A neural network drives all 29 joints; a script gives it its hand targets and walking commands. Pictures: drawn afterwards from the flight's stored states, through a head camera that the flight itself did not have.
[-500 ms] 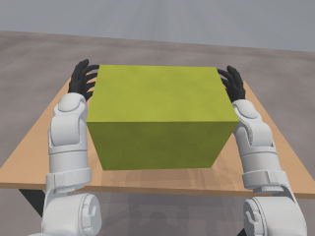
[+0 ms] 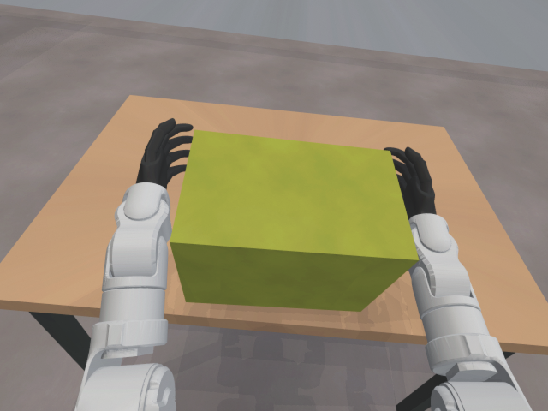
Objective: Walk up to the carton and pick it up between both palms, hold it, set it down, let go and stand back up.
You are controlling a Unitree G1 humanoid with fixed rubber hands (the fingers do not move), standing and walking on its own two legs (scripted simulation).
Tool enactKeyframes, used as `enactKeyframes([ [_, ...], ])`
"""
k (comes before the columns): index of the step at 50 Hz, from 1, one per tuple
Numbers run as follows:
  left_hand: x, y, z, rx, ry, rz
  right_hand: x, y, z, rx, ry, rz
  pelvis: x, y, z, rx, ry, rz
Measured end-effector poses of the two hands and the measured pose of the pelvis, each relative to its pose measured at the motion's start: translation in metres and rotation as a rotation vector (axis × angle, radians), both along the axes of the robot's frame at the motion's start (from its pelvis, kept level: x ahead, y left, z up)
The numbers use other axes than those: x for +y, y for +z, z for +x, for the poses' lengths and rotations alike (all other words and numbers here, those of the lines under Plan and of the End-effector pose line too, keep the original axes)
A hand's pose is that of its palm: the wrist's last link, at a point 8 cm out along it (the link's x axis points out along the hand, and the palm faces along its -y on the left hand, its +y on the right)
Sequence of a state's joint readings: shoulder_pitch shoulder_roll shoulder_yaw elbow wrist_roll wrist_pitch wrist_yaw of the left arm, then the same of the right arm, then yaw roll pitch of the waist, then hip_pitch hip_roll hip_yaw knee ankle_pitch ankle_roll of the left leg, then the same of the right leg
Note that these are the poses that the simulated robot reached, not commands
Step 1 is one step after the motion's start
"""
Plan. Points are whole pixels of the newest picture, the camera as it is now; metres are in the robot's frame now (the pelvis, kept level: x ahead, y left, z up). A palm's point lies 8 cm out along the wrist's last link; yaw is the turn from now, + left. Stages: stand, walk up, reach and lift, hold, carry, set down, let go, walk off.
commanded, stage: set down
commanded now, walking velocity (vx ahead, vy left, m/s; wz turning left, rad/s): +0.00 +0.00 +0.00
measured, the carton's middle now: (284, 228) +0.34 -0.02 +0.11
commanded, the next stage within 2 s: none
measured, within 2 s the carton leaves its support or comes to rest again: neither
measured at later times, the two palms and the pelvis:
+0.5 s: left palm (167, 184) +0.39 +0.15 +0.15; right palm (414, 209) +0.36 -0.21 +0.14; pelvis +0.00 +0.00 +0.00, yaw +0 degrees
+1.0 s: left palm (182, 190) +0.41 +0.14 +0.13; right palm (415, 215) +0.38 -0.22 +0.11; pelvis +0.00 -0.01 +0.00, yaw -1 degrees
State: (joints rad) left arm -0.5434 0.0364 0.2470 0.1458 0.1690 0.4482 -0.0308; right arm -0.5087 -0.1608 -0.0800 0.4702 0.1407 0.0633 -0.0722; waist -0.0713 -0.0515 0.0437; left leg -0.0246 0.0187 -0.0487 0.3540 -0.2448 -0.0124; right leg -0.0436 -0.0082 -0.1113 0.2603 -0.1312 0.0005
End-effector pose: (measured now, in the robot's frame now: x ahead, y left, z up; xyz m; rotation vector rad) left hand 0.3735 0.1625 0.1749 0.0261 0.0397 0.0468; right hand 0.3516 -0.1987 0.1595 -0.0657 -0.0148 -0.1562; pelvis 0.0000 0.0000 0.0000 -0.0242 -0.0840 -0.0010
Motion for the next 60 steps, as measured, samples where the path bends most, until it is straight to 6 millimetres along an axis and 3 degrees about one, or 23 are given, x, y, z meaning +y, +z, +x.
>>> enactKeyframes([
  [17, -0.002, -0.015, 0.009, 0.046, 0.006, 0.002, -0.002, -0.012, 0.009, 0.043, 0.006, 0.000, -0.001, 0.000, 0.006, 0.025, 0.003, -0.001],
  [60, -0.031, -0.059, 0.038, 0.161, -0.002, 0.010, -0.031, -0.054, 0.028, 0.153, -0.001, -0.008, -0.007, 0.001, 0.004, 0.139, -0.018, 0.008],
])
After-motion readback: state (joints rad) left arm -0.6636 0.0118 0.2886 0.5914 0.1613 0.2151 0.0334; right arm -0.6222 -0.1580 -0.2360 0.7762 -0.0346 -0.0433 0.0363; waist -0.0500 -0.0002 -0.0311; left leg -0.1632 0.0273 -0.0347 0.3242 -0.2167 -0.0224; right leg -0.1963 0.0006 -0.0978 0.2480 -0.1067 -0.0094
